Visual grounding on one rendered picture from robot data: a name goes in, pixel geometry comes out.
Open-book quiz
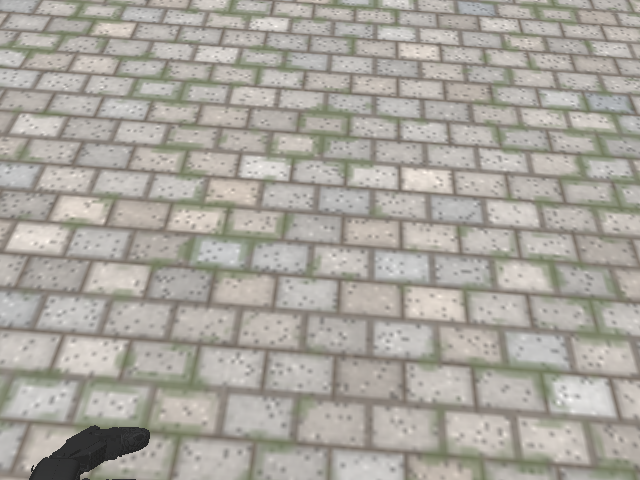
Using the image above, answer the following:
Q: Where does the left robot hand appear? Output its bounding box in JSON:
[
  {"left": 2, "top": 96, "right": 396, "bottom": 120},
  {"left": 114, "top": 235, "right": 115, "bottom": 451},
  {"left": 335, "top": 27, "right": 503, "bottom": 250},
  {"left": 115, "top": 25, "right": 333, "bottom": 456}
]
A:
[{"left": 29, "top": 425, "right": 150, "bottom": 480}]

